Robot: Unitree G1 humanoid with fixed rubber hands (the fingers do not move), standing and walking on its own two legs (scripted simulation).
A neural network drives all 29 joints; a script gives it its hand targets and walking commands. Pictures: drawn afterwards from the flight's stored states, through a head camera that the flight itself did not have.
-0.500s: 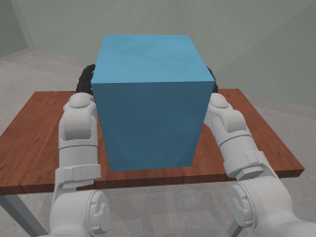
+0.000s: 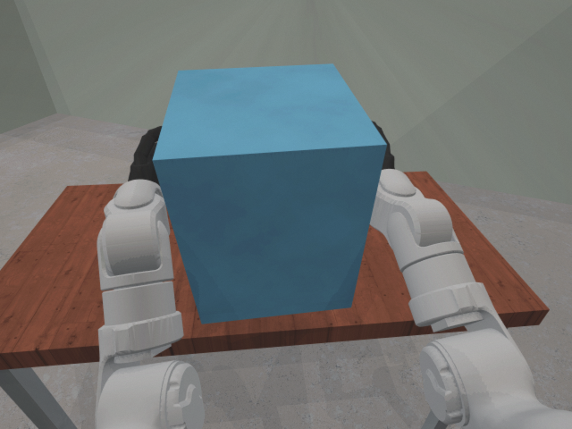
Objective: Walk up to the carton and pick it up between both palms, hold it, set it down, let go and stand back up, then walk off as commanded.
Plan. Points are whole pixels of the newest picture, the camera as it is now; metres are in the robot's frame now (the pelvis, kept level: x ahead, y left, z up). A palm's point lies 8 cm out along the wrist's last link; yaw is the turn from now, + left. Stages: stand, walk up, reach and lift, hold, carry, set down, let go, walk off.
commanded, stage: hold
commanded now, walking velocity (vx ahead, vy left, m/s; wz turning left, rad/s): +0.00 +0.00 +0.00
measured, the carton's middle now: (267, 193) +0.36 +0.01 +0.23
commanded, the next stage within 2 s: none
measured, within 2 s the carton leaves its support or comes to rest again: neither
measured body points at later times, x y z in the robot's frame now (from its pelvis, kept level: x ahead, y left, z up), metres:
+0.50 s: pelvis +0.00 -0.01 +0.00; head -0.08 +0.01 +0.44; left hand +0.38 +0.15 +0.26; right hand +0.38 -0.14 +0.26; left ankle +0.02 +0.13 -0.75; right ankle +0.01 -0.09 -0.75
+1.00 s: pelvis +0.00 +0.00 +0.00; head -0.07 +0.02 +0.44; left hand +0.37 +0.16 +0.26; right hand +0.37 -0.14 +0.26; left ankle +0.02 +0.13 -0.75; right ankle +0.01 -0.09 -0.75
